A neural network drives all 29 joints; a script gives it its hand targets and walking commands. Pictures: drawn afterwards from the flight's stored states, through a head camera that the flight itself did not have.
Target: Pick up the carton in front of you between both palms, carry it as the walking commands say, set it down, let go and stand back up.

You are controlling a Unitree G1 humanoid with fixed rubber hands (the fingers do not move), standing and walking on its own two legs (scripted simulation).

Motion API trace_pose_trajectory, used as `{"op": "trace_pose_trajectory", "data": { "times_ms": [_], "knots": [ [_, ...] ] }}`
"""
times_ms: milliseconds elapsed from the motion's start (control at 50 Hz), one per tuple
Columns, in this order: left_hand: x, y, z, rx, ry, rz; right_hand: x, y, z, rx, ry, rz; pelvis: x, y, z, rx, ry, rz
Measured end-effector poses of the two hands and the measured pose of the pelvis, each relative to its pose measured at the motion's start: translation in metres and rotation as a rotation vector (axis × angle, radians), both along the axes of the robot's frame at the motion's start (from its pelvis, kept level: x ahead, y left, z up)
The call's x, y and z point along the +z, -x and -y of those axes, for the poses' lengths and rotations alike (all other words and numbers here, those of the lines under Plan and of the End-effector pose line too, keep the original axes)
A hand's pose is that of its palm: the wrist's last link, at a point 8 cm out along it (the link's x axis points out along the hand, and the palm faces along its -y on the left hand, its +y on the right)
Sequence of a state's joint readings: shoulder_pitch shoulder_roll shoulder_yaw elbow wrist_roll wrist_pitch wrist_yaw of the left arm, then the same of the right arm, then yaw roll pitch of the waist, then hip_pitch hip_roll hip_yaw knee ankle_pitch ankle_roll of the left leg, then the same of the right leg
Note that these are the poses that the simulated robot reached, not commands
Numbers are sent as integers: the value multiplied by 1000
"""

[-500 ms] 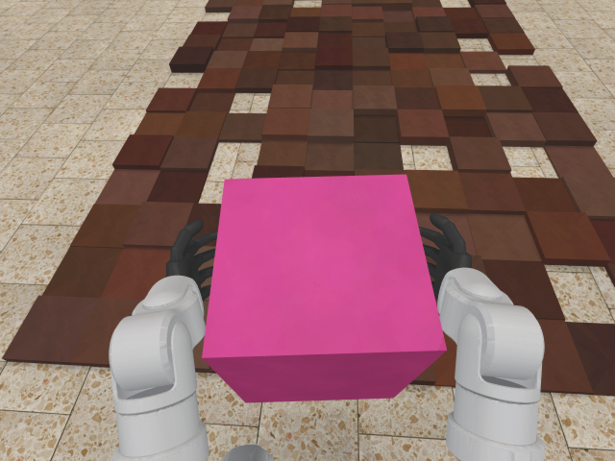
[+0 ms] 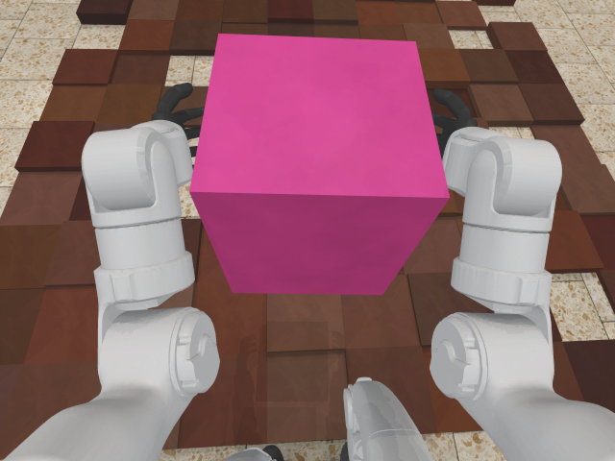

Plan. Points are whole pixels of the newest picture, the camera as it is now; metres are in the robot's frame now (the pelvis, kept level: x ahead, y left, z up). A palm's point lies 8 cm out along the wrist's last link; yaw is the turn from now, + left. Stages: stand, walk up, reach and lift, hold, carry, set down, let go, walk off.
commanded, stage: carry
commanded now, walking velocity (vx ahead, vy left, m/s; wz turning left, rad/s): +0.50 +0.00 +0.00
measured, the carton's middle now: (312, 183) +0.42 -0.01 +0.08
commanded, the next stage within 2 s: none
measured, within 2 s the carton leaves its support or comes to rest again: neither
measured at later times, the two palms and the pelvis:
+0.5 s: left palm out of the picture +0.74 +0.20 +0.19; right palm out of the picture +0.76 -0.10 +0.19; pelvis +0.36 +0.01 +0.03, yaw +1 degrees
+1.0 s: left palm out of the picture +1.08 +0.19 +0.12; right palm out of the picture +1.08 -0.11 +0.12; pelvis +0.71 +0.04 +0.01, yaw +1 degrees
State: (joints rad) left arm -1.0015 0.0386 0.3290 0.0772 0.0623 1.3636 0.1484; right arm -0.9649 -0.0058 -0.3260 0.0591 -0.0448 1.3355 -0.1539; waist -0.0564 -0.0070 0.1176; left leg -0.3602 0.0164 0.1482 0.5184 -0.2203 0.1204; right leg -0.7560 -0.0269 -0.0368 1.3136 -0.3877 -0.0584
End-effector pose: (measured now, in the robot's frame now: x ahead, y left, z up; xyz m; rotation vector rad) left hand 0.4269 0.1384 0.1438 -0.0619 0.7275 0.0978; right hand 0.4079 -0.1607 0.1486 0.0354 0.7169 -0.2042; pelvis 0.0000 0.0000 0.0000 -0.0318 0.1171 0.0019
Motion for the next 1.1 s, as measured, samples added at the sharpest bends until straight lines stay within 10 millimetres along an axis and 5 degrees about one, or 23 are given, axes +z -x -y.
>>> {"op": "trace_pose_trajectory", "data": {
  "times_ms": [180,260,380,480,600,740,840,940,1100],
  "knots": [
    [-10,-118,3,69,4,85,-17,-131,4,-2,-64,87,-3,-149,15,20,12,6],
    [-15,-160,-9,109,-24,63,-19,-193,-8,58,-67,62,12,-198,21,14,18,-3],
    [4,-212,-43,213,-9,86,4,-273,-45,132,-88,83,38,-273,20,19,-25,-10],
    [38,-292,-60,184,-1,182,36,-342,-61,124,-60,181,33,-349,-1,21,-21,10],
    [57,-400,-40,26,-25,110,51,-408,-39,26,-1,109,43,-432,-30,13,-16,14],
    [64,-500,-13,-63,-31,40,54,-478,-15,-69,-11,37,57,-521,-49,0,7,1],
    [46,-565,-16,-51,-34,15,39,-550,-17,-50,-3,10,46,-594,-49,-6,-20,13],
    [7,-625,-35,-12,-76,-33,-3,-630,-34,19,-11,-40,25,-677,-46,2,-19,49],
    [-61,-676,-94,139,-53,-105,-57,-737,-96,158,-7,-107,13,-763,-44,11,-15,26]
  ]
}}
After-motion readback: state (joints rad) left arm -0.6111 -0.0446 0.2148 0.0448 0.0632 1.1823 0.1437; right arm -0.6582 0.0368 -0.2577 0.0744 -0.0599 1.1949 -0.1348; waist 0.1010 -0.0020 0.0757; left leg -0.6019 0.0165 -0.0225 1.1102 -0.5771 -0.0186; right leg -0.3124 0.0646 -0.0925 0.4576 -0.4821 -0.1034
